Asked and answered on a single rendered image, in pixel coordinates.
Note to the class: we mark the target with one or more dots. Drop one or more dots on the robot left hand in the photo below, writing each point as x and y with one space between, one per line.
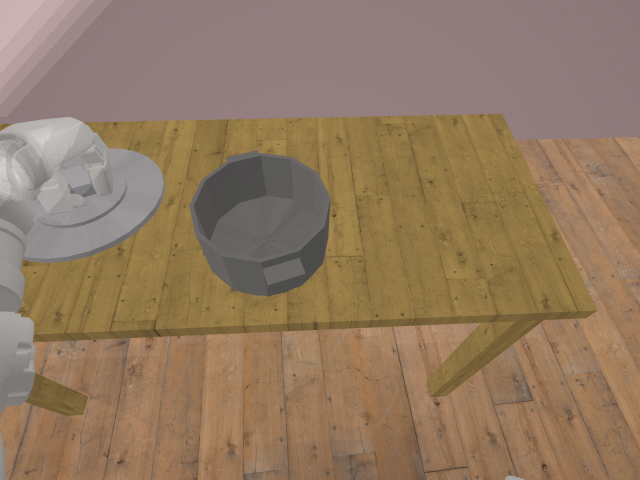
65 138

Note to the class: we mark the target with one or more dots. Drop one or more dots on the knob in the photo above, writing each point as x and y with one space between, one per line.
80 180

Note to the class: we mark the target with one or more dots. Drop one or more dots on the pot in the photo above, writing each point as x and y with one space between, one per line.
262 221

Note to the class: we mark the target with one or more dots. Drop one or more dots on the lid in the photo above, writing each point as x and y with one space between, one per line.
138 190

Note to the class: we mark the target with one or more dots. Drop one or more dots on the left robot forearm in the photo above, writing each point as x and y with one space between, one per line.
25 165

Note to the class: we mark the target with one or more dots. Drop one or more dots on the left robot upper arm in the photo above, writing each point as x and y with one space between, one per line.
17 354

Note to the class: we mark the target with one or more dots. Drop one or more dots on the table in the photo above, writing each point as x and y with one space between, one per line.
434 219

